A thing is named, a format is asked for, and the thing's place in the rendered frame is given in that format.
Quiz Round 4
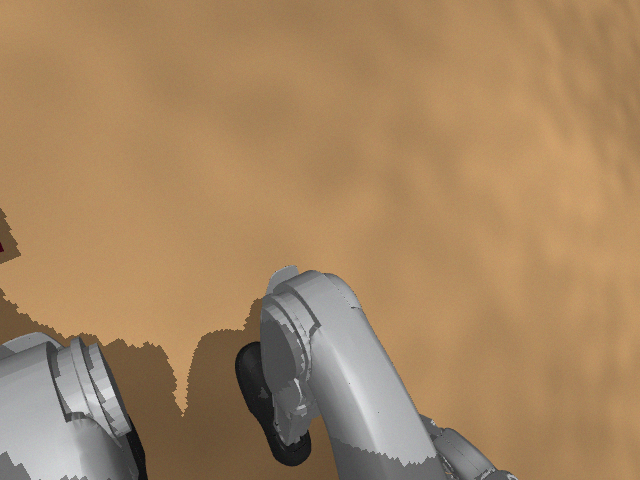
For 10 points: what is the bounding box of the right robot foot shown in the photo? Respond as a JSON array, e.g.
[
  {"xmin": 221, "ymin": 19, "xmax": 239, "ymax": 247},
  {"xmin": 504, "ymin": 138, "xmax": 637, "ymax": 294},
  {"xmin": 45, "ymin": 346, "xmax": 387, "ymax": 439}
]
[{"xmin": 235, "ymin": 342, "xmax": 311, "ymax": 466}]

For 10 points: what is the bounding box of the right robot hand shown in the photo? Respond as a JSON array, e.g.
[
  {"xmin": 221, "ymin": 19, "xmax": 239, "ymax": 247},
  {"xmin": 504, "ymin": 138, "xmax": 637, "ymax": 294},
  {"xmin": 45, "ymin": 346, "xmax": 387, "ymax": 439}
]
[{"xmin": 419, "ymin": 414, "xmax": 498, "ymax": 480}]

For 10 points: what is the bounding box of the left robot foot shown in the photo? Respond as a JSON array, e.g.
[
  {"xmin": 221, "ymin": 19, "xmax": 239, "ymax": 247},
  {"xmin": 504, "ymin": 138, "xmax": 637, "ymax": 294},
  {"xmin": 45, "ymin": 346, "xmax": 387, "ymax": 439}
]
[{"xmin": 126, "ymin": 413, "xmax": 148, "ymax": 480}]

